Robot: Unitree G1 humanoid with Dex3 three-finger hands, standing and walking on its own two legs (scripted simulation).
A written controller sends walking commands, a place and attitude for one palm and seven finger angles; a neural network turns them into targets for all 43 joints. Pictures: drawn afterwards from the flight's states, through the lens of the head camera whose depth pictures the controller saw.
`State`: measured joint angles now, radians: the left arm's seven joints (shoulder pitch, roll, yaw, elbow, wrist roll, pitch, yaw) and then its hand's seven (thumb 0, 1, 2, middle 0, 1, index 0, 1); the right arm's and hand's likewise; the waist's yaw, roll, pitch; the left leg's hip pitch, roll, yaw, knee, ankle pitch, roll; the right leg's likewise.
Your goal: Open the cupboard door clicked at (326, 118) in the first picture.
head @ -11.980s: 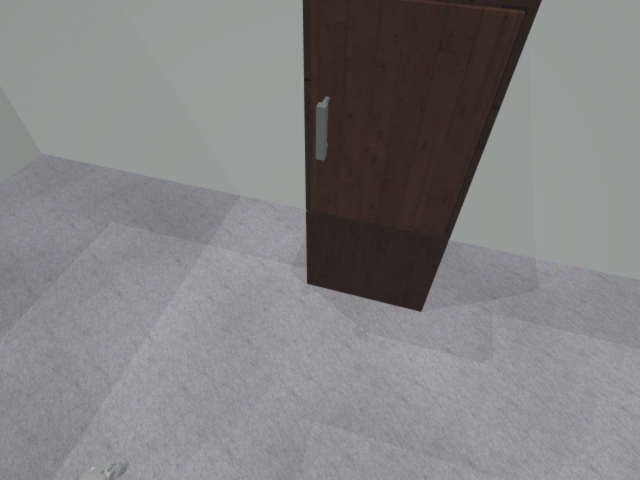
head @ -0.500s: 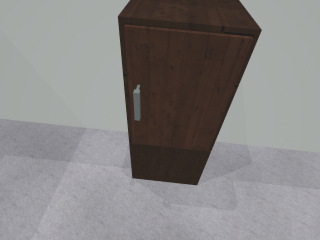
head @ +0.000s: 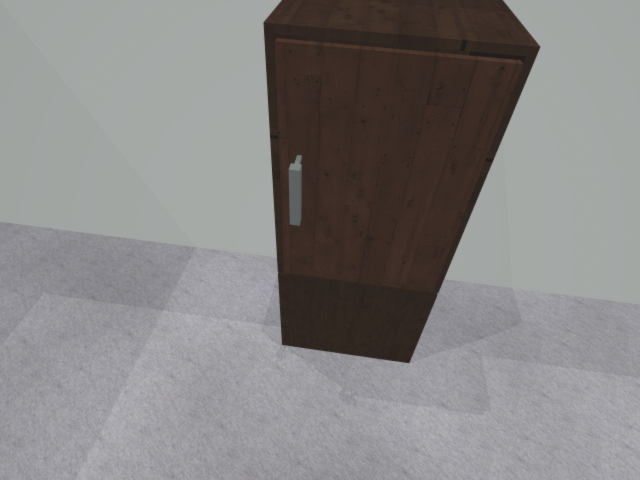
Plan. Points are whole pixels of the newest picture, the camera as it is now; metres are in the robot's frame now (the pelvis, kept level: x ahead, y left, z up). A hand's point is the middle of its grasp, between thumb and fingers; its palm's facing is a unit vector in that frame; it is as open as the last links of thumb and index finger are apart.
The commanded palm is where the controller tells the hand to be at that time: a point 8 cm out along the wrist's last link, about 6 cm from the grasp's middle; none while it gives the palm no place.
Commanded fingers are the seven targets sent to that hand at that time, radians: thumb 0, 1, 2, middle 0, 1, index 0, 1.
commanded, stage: shuffle to correct the standing spot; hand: left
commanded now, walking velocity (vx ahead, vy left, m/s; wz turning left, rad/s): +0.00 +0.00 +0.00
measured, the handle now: (297, 190) +0.68 +0.11 -0.03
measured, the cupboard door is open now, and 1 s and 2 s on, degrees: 0 0 0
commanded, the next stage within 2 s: come to a stop and stand still in 1.22 s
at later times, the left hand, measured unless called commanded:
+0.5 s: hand out of the picture +0.05 +0.20 -0.14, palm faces -0.05 -0.98 -0.18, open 7.4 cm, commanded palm none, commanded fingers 0.00 0.90 0.90 -0.20 -0.30 -0.20 -0.30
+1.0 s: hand out of the picture +0.07 +0.13 -0.16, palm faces -0.05 -0.98 -0.18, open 7.1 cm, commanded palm none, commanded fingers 0.00 0.90 0.90 -0.20 -0.30 -0.20 -0.30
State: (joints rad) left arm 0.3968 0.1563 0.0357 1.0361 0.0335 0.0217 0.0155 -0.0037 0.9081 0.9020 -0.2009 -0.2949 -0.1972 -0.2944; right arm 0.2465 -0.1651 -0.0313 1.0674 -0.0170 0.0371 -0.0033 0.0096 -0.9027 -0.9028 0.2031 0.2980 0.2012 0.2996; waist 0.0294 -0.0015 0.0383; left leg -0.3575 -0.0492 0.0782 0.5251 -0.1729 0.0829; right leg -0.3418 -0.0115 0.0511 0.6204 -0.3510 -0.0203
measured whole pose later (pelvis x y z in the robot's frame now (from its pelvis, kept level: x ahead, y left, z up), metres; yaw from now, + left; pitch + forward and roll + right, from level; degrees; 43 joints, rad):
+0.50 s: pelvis -0.07 +0.02 +0.02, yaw -4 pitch +0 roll +0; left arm 0.19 0.22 0.07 0.93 0.03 0.02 -0.02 0.00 0.91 0.90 -0.20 -0.29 -0.19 -0.29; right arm 0.54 -0.08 -0.01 1.12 -0.03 -0.04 -0.03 0.01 -0.90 -0.90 0.20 0.30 0.20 0.30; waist -0.03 -0.04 -0.03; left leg -0.13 -0.01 0.08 0.39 -0.26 0.06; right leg -0.63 -0.04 0.02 1.20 -0.17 -0.01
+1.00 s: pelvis +0.02 -0.05 +0.01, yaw -4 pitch +1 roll -2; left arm 0.28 0.19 0.05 1.02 0.02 -0.05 0.01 -0.04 0.95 0.90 -0.20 -0.30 -0.20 -0.29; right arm 0.23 -0.17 -0.06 0.97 -0.02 -0.03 0.01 0.01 -0.91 -0.90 0.20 0.30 0.20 0.30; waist -0.02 -0.01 0.01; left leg -0.50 0.08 0.08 0.78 -0.26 0.01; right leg -0.09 0.03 -0.11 0.38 -0.30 -0.03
